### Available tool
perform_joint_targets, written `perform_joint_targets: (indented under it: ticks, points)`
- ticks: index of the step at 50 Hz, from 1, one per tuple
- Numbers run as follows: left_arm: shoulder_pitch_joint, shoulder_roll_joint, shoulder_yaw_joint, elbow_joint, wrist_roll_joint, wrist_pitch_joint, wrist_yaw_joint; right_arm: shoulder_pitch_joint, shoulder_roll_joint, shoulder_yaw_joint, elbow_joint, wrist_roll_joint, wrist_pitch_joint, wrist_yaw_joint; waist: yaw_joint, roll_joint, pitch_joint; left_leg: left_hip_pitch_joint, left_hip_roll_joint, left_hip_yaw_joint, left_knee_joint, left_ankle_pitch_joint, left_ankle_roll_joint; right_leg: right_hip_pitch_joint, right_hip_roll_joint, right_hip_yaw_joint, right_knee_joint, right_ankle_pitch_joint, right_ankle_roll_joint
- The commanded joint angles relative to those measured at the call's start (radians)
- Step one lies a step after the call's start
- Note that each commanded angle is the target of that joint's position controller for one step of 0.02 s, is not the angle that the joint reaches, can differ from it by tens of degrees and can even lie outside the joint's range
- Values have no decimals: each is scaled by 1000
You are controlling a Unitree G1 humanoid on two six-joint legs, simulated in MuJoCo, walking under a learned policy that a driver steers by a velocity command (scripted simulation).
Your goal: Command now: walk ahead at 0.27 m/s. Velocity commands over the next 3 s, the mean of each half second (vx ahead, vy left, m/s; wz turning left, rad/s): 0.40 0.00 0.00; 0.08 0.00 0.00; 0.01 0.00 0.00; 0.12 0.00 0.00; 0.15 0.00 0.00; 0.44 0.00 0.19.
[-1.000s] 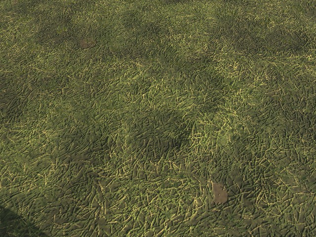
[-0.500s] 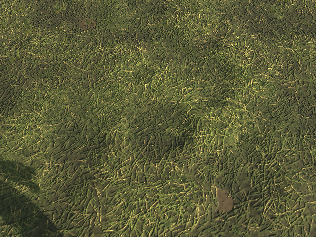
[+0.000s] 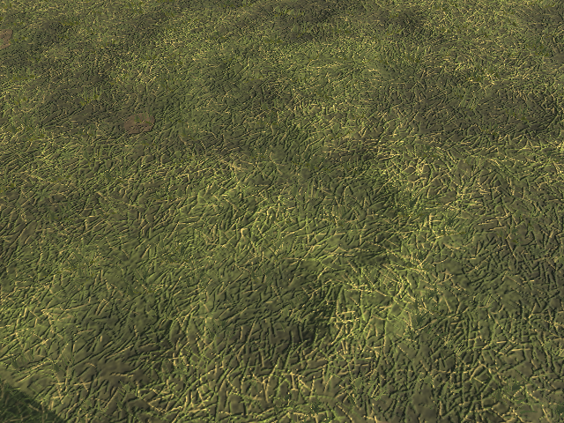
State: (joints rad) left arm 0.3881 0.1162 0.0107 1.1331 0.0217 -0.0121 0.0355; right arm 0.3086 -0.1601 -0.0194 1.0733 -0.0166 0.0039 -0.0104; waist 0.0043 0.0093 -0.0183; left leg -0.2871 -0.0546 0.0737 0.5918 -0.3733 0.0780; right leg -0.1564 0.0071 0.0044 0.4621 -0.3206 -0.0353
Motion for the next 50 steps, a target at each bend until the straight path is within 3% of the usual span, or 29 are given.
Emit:
perform_joint_targets:
  ticks: [1, 5, 8, 10, 11, 12, 13, 14, 15, 16, 18, 21, 27, 29, 31, 32, 33, 34, 35, 36, 37, 38, 39, 40, 41, 43, 46, 48, 50]
  points:
    - [132, 160, 44, 3, 4, -19, 5, -104, -67, -20, -93, -19, -36, 20, 39, -142, 186, -318, 50, -34, 222, -37, -4, 45, -318, 434, -379, -365, -187]
    - [106, 141, 52, -11, 2, -48, -2, -141, -63, -27, -129, -10, -68, 37, 17, -126, 163, -284, 77, -26, 166, 5, -11, 73, -250, 291, -333, -152, -158]
    - [109, 163, 60, -17, 4, -56, -7, -154, -50, -26, -153, -6, -73, 40, 13, -136, 147, -138, 52, 21, 22, 4, -7, 15, -229, 218, -279, -56, -160]
    - [83, 171, 64, -27, -5, -56, -14, -22, -49, -34, -108, 3, -76, 35, -47, -107, 126, 127, 3, 62, -115, 107, -12, -124, -186, 159, -175, -15, -135]
    - [76, 156, 59, -33, -3, -62, -16, 92, -83, -50, -73, 4, -83, 24, -93, -59, 81, 314, 20, 16, -134, 104, -6, -220, -148, 112, -52, 51, -110]
    - [40, 109, 44, -63, -3, -71, -23, 248, -171, -73, -48, -12, -94, 9, -166, 120, 10, 466, 240, -261, -274, -87, 28, -339, -55, -6, 259, 13, -67]
    - [48, 67, 39, -108, -10, -78, -34, 372, -283, -97, -8, -6, -83, 6, -166, 347, -23, 544, 443, -680, -433, -253, 141, -556, 53, -81, 538, -205, -43]
    - [-22, 135, 54, -121, 16, -73, -40, 275, -203, -76, -24, -10, -73, 4, -108, 153, 79, 425, 443, -675, -437, -291, 150, -607, -30, 0, 682, -163, -65]
    - [-67, 118, 53, -134, 15, -77, -53, 156, -167, -64, -66, -10, -79, 11, -68, 58, 135, 323, 402, -572, -432, -207, 137, -603, -69, 23, 695, -50, -74]
    - [-67, 97, 48, -130, 4, -81, -61, 97, -148, -57, -84, -13, -87, 16, -36, 27, 136, 272, 358, -472, -444, -68, 123, -564, -90, 24, 675, 25, -69]
    - [-53, 94, 52, -125, 12, -68, -67, 91, -104, -39, -79, -4, -105, 11, -1, 43, 122, 245, 296, -333, -453, 145, 103, -516, -105, 4, 627, 80, -47]
    - [-108, 98, 58, -150, 14, -50, -70, 185, -93, -27, -36, 2, -117, 1, 5, 62, 114, 293, 268, -221, -421, 506, 104, -556, -85, -42, 585, 120, -27]
    - [-376, 61, 30, -251, -2, -45, -76, 215, -89, -12, -22, 3, -120, -4, -27, 71, 168, 212, 213, -92, -415, 758, 92, -430, -22, -133, 205, 274, -20]
    - [-339, 70, 28, -237, -3, -53, -63, 230, -96, -10, -5, 5, -122, -9, -18, 80, 137, 219, 211, -68, -328, 996, 67, -300, 23, -152, 144, 311, -39]
    - [-159, 113, 41, -174, -3, -67, -44, 199, -115, -12, -5, 5, -126, -18, 50, 103, 51, 237, 204, -70, -159, 1136, 32, -122, 68, -133, 109, 337, -69]
    - [-39, 132, 51, -133, 5, -78, -38, 168, -127, -15, -7, 16, -123, -20, 110, 88, 6, 228, 182, -57, -13, 1068, 13, 3, 60, -117, -1, 443, -83]
    - [43, 181, 62, -104, 24, -92, -31, 178, -121, -13, -10, 29, -122, -19, 131, 51, -47, 140, 134, -45, 160, 817, -7, 165, -27, -60, -44, 696, -95]
    - [124, 267, 78, -92, 45, -96, -31, 273, -43, 0, -19, 48, -111, -26, 102, -139, -200, -46, 25, 16, 532, 16, -37, 423, -340, 175, 111, 1403, -205]
    - [105, 219, 57, -106, -1, -91, -39, 402, -14, 0, 19, 93, -88, -32, 55, -139, -414, -74, -28, -132, 707, -307, -51, 503, -484, 361, 107, 1673, -352]
    - [-18, 181, 47, -140, -27, -79, -37, 345, -47, -9, 21, 60, -69, -35, 31, -60, -332, -64, 17, -163, 692, -226, -63, 333, -432, 297, 20, 1475, -345]
    - [-126, 126, 28, -157, -29, -73, -28, 250, -47, -11, 0, 19, -59, -31, 14, -61, -180, -96, 41, -149, 643, -185, -69, 184, -373, 234, -43, 1259, -313]
    - [-168, 92, 13, -157, -22, -69, -17, 197, -45, -15, -8, -5, -48, -27, -9, -40, -84, -82, 64, -148, 576, -152, -74, 60, -324, 177, -88, 1133, -273]
    - [-188, 88, 6, -158, -20, -64, -5, 191, -40, -16, -9, -18, -32, -22, -35, -47, -48, -26, 76, -143, 506, -132, -80, -41, -286, 118, -116, 1066, -242]
    - [-185, 109, 8, -155, -13, -58, -1, 206, -25, -15, -1, -23, -12, -20, -49, -56, -41, 35, 60, -119, 475, -113, -83, -110, -261, 79, -126, 1050, -221]
    - [-182, 134, 13, -159, -5, -55, -2, 213, -10, -13, 0, -16, 5, -22, -57, -60, -58, 57, 45, -106, 453, -111, -85, -127, -254, 65, -126, 1043, -222]
    - [-192, 176, 25, -177, -3, -44, -6, 182, -21, -18, -19, -8, 32, -32, -61, -70, -83, 34, 32, -90, 443, -124, -87, -133, -259, 68, -130, 947, -234]
    - [-202, 203, 41, -204, -1, -4, -1, 89, -61, -32, -64, -11, 65, -39, -39, -101, -79, -29, 36, -75, 464, -115, -75, -172, -262, 97, -174, 551, -240]
    - [-213, 192, 45, -215, 6, 18, 5, 56, -61, -34, -81, -15, 73, -36, -30, -116, -59, -38, 48, -67, 418, -88, -66, -220, -247, 121, -234, 176, -225]
    - [-216, 198, 53, -215, 7, 33, 9, 53, -62, -33, -91, -15, 72, -33, -26, -149, -40, -20, 42, -43, 324, -88, -58, -236, -239, 147, -275, -6, -199]
